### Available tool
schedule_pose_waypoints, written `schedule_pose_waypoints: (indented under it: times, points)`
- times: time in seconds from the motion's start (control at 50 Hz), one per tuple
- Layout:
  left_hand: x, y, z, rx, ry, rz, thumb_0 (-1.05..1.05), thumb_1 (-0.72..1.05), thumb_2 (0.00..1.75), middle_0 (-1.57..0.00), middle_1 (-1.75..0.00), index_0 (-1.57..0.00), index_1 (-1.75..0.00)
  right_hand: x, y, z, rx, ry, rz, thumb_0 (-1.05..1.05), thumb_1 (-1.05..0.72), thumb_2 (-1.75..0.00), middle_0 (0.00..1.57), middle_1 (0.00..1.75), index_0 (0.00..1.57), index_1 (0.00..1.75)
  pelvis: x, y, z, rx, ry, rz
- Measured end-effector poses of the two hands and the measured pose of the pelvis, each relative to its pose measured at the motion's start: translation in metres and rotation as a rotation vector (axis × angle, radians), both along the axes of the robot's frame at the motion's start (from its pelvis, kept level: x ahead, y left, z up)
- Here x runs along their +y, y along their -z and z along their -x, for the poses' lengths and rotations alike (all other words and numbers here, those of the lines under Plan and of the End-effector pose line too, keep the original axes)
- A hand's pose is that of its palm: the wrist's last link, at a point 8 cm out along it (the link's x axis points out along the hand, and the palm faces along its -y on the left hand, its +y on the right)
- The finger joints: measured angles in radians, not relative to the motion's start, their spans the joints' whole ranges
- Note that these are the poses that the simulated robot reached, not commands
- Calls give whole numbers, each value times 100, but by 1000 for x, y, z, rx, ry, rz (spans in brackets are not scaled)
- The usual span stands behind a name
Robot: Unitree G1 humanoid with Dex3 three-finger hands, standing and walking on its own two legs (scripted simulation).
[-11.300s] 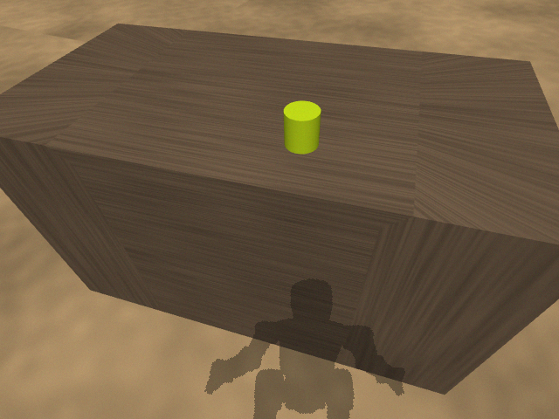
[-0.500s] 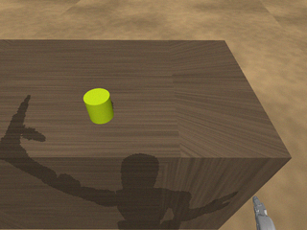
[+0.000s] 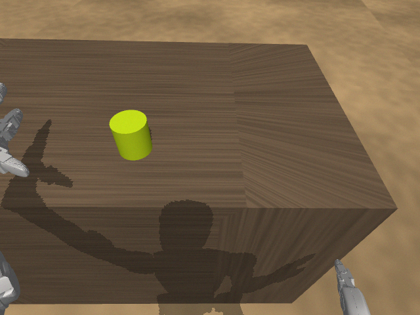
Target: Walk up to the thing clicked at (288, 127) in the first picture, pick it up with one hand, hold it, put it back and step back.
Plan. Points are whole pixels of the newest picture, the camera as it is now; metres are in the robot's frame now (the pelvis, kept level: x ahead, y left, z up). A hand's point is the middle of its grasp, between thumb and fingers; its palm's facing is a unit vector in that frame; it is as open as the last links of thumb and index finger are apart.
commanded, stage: approach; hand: left
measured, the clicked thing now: (132, 135) +0.49 +0.18 +0.08
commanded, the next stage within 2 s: close in in 0.02 s
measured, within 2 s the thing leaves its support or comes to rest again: neither
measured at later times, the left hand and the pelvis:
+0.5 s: hand (109, 132) +0.47 +0.21 +0.11, palm faces +0.13 -0.99 +0.03, open 17.7 cm; pelvis +0.00 +0.00 -0.02, yaw -3 degrees
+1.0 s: hand (130, 137) +0.45 +0.17 +0.11, palm faces +0.14 -0.99 +0.04, open 17.4 cm; pelvis -0.01 -0.01 -0.03, yaw -2 degrees
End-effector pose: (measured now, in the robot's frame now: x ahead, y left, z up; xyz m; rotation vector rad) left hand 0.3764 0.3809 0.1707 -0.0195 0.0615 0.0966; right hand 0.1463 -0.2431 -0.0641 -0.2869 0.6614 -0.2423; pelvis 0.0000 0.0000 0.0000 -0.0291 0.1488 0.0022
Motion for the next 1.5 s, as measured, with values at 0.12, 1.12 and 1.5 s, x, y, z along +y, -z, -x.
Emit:
schedule_pose_waypoints:
  times: [0.12,1.12,1.5]
  points:
    - [-43,33,-27,-12,36,32,-1,-61,4,-4,-5,-4,-6,-5,-3,7,-15,9,2,-1,55,-5,6,5,6,5,0,5,3,21,13,4]
    - [-159,63,-49,-66,-71,9,-1,-61,9,-31,-22,-35,-22,-35,-8,24,-57,57,-37,-1,50,-5,6,5,6,5,-14,26,10,29,33,-11]
    - [-144,61,-63,-72,-82,-6,-1,-40,52,-73,-69,-90,-75,-20,1,25,-7,37,-49,-1,49,-5,6,5,6,5,-7,28,9,54,35,-4]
